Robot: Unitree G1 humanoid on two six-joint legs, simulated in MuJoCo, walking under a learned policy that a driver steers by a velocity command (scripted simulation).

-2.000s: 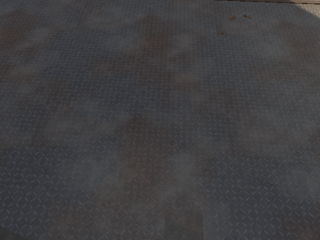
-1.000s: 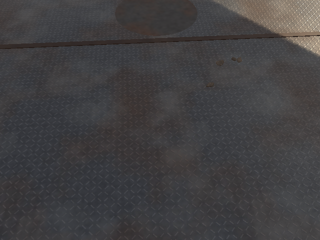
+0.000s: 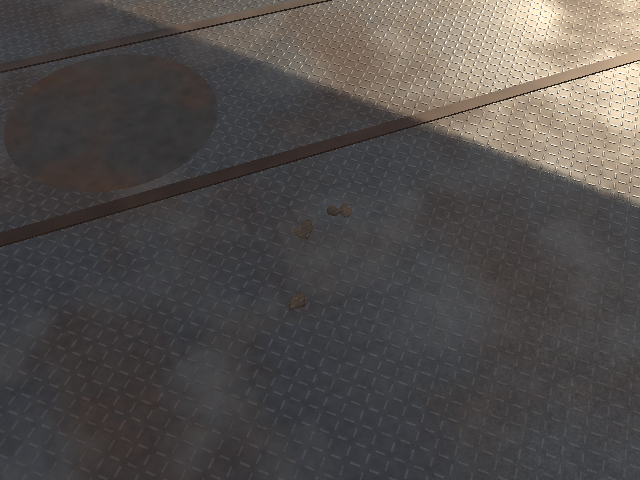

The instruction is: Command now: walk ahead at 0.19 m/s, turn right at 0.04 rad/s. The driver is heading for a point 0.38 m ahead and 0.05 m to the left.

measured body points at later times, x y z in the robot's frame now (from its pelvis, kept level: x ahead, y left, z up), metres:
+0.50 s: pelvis +0.11 -0.02 -0.01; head +0.12 -0.01 +0.44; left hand +0.24 +0.23 -0.14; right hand +0.17 -0.28 -0.15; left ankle +0.09 +0.12 -0.75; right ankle +0.16 -0.13 -0.75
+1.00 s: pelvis +0.13 -0.01 -0.01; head +0.14 -0.01 +0.44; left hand +0.22 +0.25 -0.15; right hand +0.17 -0.26 -0.16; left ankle +0.09 +0.12 -0.75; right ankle +0.16 -0.13 -0.75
